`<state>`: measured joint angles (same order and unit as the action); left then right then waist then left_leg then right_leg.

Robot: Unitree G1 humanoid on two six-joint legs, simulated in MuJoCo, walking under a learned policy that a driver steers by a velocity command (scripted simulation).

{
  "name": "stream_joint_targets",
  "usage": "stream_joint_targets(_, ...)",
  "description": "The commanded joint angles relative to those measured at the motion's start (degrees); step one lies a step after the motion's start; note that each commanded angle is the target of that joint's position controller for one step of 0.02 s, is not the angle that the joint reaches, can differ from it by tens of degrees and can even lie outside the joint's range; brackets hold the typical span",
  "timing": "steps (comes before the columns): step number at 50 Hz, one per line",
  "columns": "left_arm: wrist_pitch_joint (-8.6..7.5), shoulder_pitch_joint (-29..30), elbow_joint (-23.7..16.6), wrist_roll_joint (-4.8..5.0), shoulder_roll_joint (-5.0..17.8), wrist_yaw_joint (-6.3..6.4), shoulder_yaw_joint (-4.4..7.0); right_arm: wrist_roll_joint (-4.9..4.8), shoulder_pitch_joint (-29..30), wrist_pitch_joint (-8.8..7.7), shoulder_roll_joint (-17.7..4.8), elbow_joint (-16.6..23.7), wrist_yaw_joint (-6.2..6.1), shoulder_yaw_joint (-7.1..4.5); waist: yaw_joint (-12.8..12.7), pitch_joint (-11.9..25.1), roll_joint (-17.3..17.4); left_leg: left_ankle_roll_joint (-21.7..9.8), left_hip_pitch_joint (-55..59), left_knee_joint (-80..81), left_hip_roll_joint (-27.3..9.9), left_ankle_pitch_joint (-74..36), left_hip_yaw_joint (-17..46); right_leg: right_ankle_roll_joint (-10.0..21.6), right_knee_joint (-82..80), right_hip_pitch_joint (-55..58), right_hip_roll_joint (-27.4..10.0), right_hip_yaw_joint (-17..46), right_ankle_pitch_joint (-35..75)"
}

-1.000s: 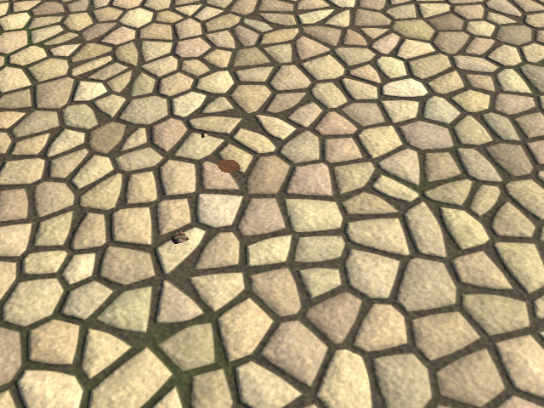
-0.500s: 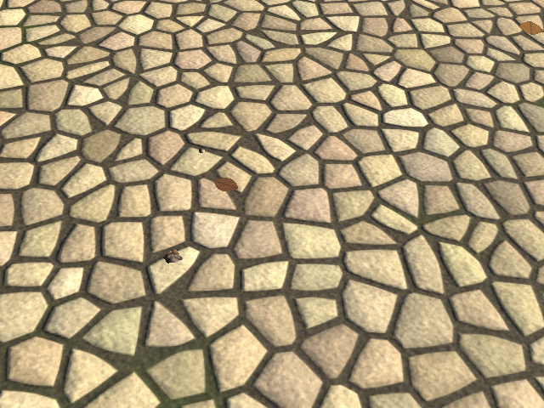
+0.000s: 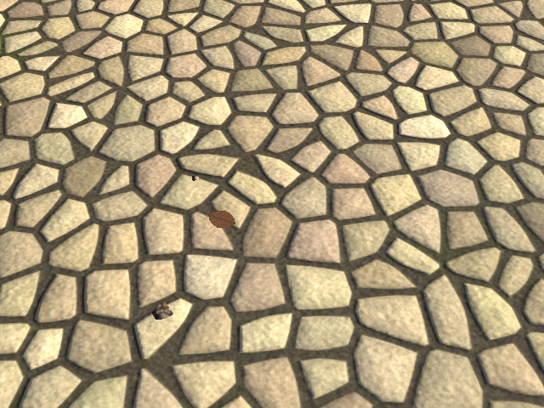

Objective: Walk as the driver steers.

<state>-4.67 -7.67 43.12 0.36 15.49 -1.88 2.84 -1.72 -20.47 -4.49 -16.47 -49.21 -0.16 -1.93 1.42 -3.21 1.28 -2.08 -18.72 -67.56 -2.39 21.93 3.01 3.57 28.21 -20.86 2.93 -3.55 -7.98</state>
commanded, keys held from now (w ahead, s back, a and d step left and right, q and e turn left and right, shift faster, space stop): w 1.00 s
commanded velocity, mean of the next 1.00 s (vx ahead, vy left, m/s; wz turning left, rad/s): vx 0.50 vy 0.00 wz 0.00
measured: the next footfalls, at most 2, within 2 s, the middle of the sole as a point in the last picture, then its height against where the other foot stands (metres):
left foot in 0.40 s outside the picture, level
right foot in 0.94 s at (310, 309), level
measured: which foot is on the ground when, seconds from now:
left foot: up 0.00-0.38, down 0.40-0.96, up 0.98-1.00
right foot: down 0.00-0.42, up 0.44-0.92, down 0.94-1.00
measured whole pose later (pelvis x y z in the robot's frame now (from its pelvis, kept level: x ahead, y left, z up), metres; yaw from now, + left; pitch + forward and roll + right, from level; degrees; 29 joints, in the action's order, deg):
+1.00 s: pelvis +0.57 +0.02 -0.01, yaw +0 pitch +2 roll +1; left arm -5.4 -3.1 44.5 0.5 15.3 -2.2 2.4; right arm -0.8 -21.3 -3.1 -16.9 -52.1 -0.3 -2.8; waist 2.6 -2.0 0.6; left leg -0.9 -7.6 -48.4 0.1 27.0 1.3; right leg 3.1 32.0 -26.7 0.3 -2.6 -7.2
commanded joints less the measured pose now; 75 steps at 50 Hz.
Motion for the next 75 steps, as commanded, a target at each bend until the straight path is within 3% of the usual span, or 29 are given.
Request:
stream_joint_targets(1,-1.23,-1.94,-1.42,-0.79,4.98,-0.06,1.41,0.52,-0.94,-0.67,-5.53,4.18,-0.22,-1.69,-0.15,4.17,-5.73,0.26,-13.38,-0.89,-6.38,-6.38,2.4,10.31,-19.45,10.96,-15.13,20.01,-2.17)
stream_joint_targets(7,-2.2,-5.65,2.14,-0.09,7.85,0.83,1.94,1.8,8.02,0.33,-3.75,7.53,-0.5,-1.14,-1.11,-0.37,-3.55,3.43,-18.31,16.12,-7.37,-19.24,0.48,10.76,-23.32,7.49,-13.06,10.84,5.58)
stream_joint_targets(14,-0.36,-13.67,5.96,1.08,10.42,1.59,2.24,0.74,20.85,-1.1,-3.01,11.79,1.63,-0.36,-6.06,-1.67,-3.2,2.0,-17.13,35.76,-3.42,-27.41,-1.53,8.2,-19.93,17.88,-15.3,8.63,6.52)
stream_joint_targets(17,0.88,-14.03,6.91,1.08,11.18,1.94,2.56,0.83,20.37,-1.31,-4.71,12.68,2.4,-0.89,-4.35,-0.28,-4.36,-0.25,-15.31,38.36,-2.12,-20.24,-1.68,6.56,-15.19,24.14,-17.73,9.68,13.01)
stream_joint_targets(19,1.66,-12.12,6.69,0.77,11.44,2.07,2.48,0.94,10.99,-1.4,-7.44,10.33,2.2,-2.41,1.29,5.65,-4.8,-2.76,-1.72,40.5,1.17,-17.89,-4.78,4.52,-3.2,24.0,-15.02,7.15,28.99)
stream_joint_targets(20,1.76,-12.45,5.95,0.0,9.32,2.21,1.53,1.2,1.35,-1.25,-10.58,7.85,1.66,-3.8,5.19,13.24,-3.02,-5.09,13.71,38.47,-1.45,-19.26,-2.51,2.67,9.88,17.33,-11.89,4.76,26.4)
stream_joint_targets(21,0.77,-19.09,4.34,-0.2,2.93,1.76,-0.52,2.49,-5.16,-0.95,-16.84,6.82,1.4,-5.3,3.95,22.88,9.43,-13.9,37.79,39.43,-16.37,-11.5,21.94,-1.74,33.04,-5.95,-3.59,1.26,6.24)
stream_joint_targets(22,-0.54,-18.69,5.35,0.18,3.5,1.47,-0.67,1.66,-7.26,-0.67,-13.18,6.16,1.64,-4.45,4.86,26.51,13.98,-16.78,42.0,48.97,-20.33,-4.19,39.21,-2.25,42.77,-16.13,0.66,8.43,-24.4)
stream_joint_targets(23,-1.35,-13.91,4.18,1.89,9.23,1.09,0.87,1.45,-3.52,-0.7,-9.68,6.66,1.61,-3.15,4.9,18.1,9.24,-13.78,36.26,50.27,-18.76,-0.46,32.84,-1.18,47.37,-21.85,-2.98,10.8,-22.68)
stream_joint_targets(24,-1.74,-9.67,2.9,2.32,9.39,1.09,0.85,1.53,0.81,-0.64,-8.34,7.54,1.46,-2.69,3.53,11.87,5.57,-12.1,28.17,51.19,-16.75,-3.89,25.12,-0.61,45.9,-22.36,-6.08,8.83,-17.52)
stream_joint_targets(25,-1.56,-6.78,2.62,1.22,8.74,1.41,0.92,1.78,4.28,-0.65,-6.5,7.76,1.67,-2.1,2.1,6.6,1.25,-10.62,20.13,53.26,-13.63,-10.0,18.64,-0.59,41.79,-20.69,-8.19,7.54,-13.26)
stream_joint_targets(26,-1.09,-8.1,2.67,0.79,8.02,1.53,1.15,2.25,6.23,-1.03,-5.97,8.0,1.66,-1.92,-0.26,5.67,4.02,-10.58,15.37,54.89,-12.73,-14.25,15.53,-1.0,38.76,-17.32,-10.08,8.06,-9.78)
stream_joint_targets(30,1.01,-8.74,3.31,0.24,5.14,1.86,0.71,1.91,6.68,-2.15,-6.51,6.63,1.8,-2.26,-2.47,3.82,2.7,-11.92,9.43,59.61,-10.54,-23.26,8.07,-3.32,32.73,-14.77,-11.06,7.21,-4.18)
stream_joint_targets(36,0.13,3.17,-0.1,-0.11,3.19,1.17,-0.01,1.37,2.1,-1.27,-8.27,3.63,0.41,-2.67,1.05,0.48,1.8,-9.54,11.39,61.57,-7.7,-24.09,0.69,-4.41,10.91,-15.69,-9.34,4.99,12.76)
stream_joint_targets(42,-0.81,11.23,-3.43,0.54,4.01,-0.5,-0.15,0.65,-2.69,0.31,-9.32,-0.06,-0.14,-3.24,2.83,-1.56,2.05,-8.81,21.36,57.97,-11.93,-25.74,1.46,-2.14,1.62,-16.93,-7.46,4.95,10.47)
stream_joint_targets(45,-1.14,7.38,-2.79,0.44,6.18,-0.93,0.71,0.57,-1.3,1.16,-10.34,-0.42,-0.55,-3.7,-0.33,1.39,3.55,-7.22,24.8,51.61,-12.62,-39.09,1.3,0.25,-0.11,-9.8,-5.13,3.11,4.23)
stream_joint_targets(47,-1.09,-8.08,1.83,0.14,10.63,-0.12,3.11,1.07,-0.29,1.78,-8.76,0.21,-0.82,-2.9,-7.7,11.72,2.2,-4.29,17.88,32.69,-7.6,-46.55,-2.66,3.65,-0.29,13.69,-4.45,2.4,6.09)
stream_joint_targets(48,-0.83,-16.32,3.14,-0.95,16.3,0.41,4.48,1.93,-5.03,1.05,-3.97,2.08,-0.48,-1.17,-7.64,21.29,-7.75,-0.71,-2.45,11.15,-1.18,-26.79,-5.29,11.09,1.0,37.05,-18.8,22.92,3.57)
stream_joint_targets(49,-0.43,-18.01,4.07,0.2,14.53,0.29,4.08,1.45,-7.0,-0.19,-1.19,1.09,-0.16,-0.23,-7.17,26.21,-16.75,1.24,-16.92,-2.81,6.35,10.39,-0.38,16.8,-8.13,45.26,-25.62,44.18,-6.27)
stream_joint_targets(50,-0.42,-14.95,3.6,0.72,10.79,0.29,2.75,-0.12,-2.47,-1.4,-7.35,2.04,0.28,-1.75,-8.07,18.96,-11.67,0.14,-23.44,-8.01,2.71,10.25,4.44,14.09,-10.63,40.22,-23.91,40.47,-12.29)
stream_joint_targets(51,-0.36,-10.93,2.74,0.42,9.0,0.49,2.22,-1.05,2.3,-2.06,-8.27,3.57,0.49,-1.97,-6.96,12.23,-8.84,-0.68,-24.98,-7.1,-0.31,5.36,2.73,11.87,-11.8,32.47,-21.93,32.43,-10.85)
stream_joint_targets(53,-0.75,-4.96,2.01,-0.52,5.97,0.34,1.24,0.56,4.86,-1.7,-7.47,3.99,0.05,-2.37,-3.31,5.25,-4.87,-0.24,-20.42,0.3,-4.83,-2.89,1.41,10.01,-15.76,18.44,-17.93,23.1,-2.4)
stream_joint_targets(57,-2.11,-3.97,3.65,-0.94,6.54,0.49,1.62,0.37,2.78,0.96,-4.02,3.08,-0.21,-1.94,-0.65,2.95,-5.23,1.55,-16.52,5.53,-6.27,-8.47,2.07,10.03,-21.15,10.7,-16.3,12.67,6.37)
stream_joint_targets(63,-2.08,-5.75,5.71,-0.94,8.34,1.8,1.88,0.64,11.56,0.65,-2.56,6.06,0.68,-1.66,-3.37,0.47,-3.96,1.84,-17.74,24.58,-4.03,-27.14,0.43,6.73,-23.15,12.82,-13.88,0.89,11.3)
stream_joint_targets(67,-0.99,-9.97,7.92,-0.3,9.33,2.19,2.16,0.57,18.35,0.56,-1.44,9.4,1.95,-1.04,-6.28,-1.61,-2.73,0.63,-20.46,31.65,-3.23,-27.87,-1.78,6.12,-21.73,21.07,-16.5,-1.76,13.55)
stream_joint_targets(70,0.83,-9.99,8.42,0.1,10.04,2.59,2.49,0.74,20.49,0.63,-2.11,12.05,3.24,-1.3,-5.59,-2.39,-3.27,-1.09,-22.12,34.3,-1.76,-20.94,-4.12,4.68,-15.87,27.56,-18.33,-3.52,25.56)
stream_joint_targets(73,2.76,-7.5,6.8,0.07,11.69,4.1,2.94,1.28,9.11,0.57,-6.23,10.74,3.95,-3.65,0.93,5.86,-6.2,-3.84,-6.13,35.36,4.9,-16.59,-9.07,1.43,3.58,26.9,-16.32,-5.98,52.48)
stream_joint_targets(74,2.86,-6.89,6.07,0.27,11.32,4.44,2.67,1.36,1.45,0.55,-9.21,9.07,3.21,-5.26,5.19,9.91,-4.17,-5.89,6.44,40.31,5.59,-24.92,-7.17,-1.21,16.12,20.42,-13.46,-7.13,46.48)
stream_joint_targets(75,2.08,-9.57,4.28,-1.95,7.26,4.13,1.27,1.64,-2.55,1.16,-14.55,8.69,1.69,-6.36,4.12,16.64,7.27,-10.39,24.46,37.04,-6.62,-47.39,9.06,-4.49,35.29,4.3,-8.29,-7.24,10.29)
